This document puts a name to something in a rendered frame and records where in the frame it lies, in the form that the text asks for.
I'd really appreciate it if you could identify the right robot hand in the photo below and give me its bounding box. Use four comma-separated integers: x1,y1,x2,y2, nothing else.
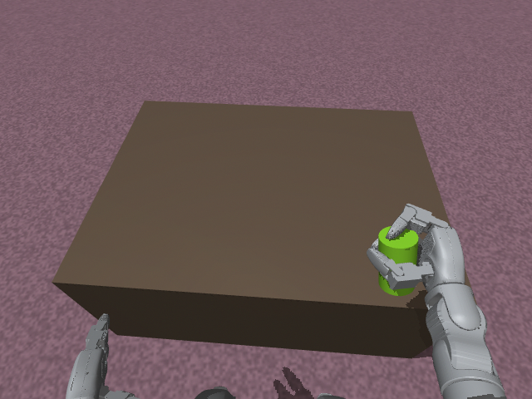
367,204,465,292

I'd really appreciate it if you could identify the right robot arm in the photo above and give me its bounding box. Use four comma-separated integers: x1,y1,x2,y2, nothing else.
425,283,507,399

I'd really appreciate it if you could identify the left robot hand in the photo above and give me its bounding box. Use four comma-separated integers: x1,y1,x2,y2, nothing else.
66,313,140,399

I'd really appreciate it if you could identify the can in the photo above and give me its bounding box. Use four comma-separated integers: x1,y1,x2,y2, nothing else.
378,226,419,296

